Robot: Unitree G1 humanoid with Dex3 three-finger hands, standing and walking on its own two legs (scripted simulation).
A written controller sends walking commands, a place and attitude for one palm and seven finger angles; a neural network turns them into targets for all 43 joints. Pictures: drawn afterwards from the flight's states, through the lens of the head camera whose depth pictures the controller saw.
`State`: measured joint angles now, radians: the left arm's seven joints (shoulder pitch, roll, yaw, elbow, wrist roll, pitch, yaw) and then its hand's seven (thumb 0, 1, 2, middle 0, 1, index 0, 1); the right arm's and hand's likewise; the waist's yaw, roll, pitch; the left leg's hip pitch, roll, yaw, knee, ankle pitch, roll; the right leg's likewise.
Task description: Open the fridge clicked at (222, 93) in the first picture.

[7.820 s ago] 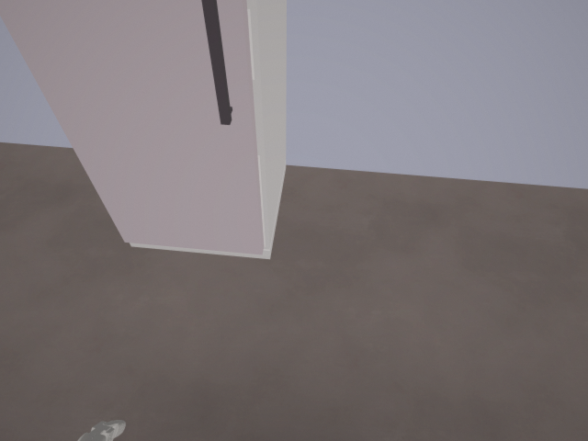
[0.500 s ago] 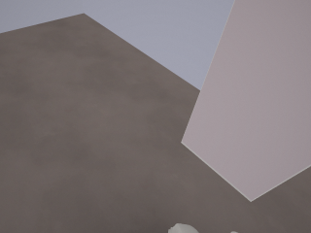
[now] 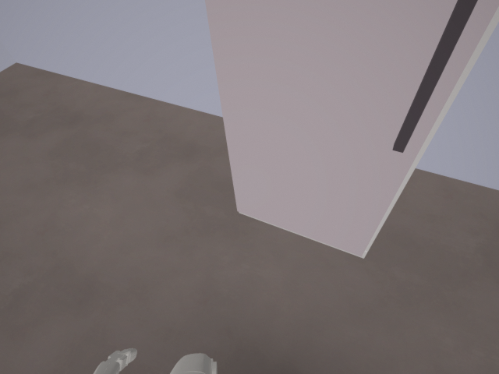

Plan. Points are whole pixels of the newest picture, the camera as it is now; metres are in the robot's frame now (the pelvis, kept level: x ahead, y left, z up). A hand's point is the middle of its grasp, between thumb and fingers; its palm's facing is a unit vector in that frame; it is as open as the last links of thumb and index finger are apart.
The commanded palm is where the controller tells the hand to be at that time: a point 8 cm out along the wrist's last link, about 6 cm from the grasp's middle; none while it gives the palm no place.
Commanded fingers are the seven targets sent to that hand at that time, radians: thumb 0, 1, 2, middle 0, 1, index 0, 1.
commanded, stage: turn to face it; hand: right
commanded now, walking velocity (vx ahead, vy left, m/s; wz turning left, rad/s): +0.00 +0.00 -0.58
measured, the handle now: (443, 48) +0.62 -0.33 +0.19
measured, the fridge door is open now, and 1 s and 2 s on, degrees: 0 0 0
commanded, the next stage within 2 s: take the last steps up to it in 0.52 s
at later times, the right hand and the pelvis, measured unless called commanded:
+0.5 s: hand out of the picture +0.04 -0.16 -0.14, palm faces +0.25 +0.92 -0.29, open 7.4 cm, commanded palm none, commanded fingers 0.00 -0.90 -0.90 0.20 0.30 0.20 0.30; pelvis -0.02 +0.06 +0.00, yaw -15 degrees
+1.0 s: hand out of the picture -0.13 -0.15 -0.17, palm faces +0.41 +0.90 -0.17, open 7.4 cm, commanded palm none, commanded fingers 0.00 -0.90 -0.90 0.20 0.30 0.20 0.30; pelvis -0.03 +0.02 +0.01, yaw -20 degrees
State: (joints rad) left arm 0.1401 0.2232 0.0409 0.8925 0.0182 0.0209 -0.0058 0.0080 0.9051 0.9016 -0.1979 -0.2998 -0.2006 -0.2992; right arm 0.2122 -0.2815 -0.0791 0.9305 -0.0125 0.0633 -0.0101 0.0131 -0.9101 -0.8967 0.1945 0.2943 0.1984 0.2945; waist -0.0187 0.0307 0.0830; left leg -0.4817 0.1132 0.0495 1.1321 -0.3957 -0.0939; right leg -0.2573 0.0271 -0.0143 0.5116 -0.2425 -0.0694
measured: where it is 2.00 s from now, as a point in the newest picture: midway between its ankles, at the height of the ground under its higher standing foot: (263, 367)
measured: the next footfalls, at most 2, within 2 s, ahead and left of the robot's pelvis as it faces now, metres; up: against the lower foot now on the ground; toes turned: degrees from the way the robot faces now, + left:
left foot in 0.40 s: +0.04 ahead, +0.15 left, +0.00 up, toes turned -12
right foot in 0.82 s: -0.07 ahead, -0.09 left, +0.00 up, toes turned -23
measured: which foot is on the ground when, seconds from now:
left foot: up 0.00-0.38, down 0.40-0.82, up 0.84-1.00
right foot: down 0.00-0.40, up 0.42-0.80, down 0.82-1.00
